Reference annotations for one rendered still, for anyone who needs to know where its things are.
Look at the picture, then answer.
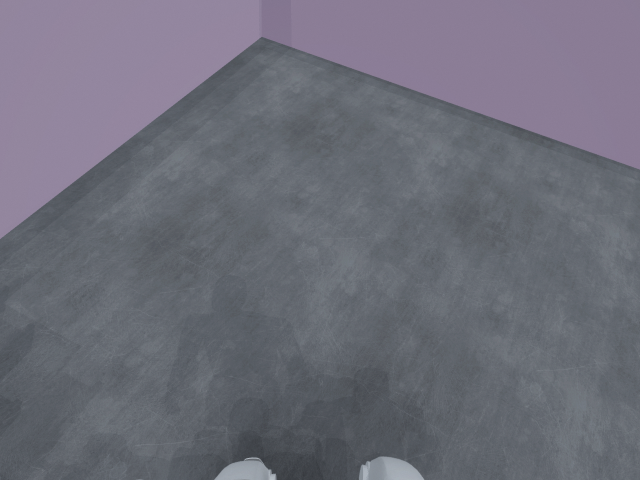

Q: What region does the robot left shin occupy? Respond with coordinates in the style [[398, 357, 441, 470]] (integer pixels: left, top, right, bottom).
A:
[[244, 458, 265, 466]]

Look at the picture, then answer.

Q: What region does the robot right thigh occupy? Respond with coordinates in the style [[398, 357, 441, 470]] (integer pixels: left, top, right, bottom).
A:
[[359, 457, 424, 480]]

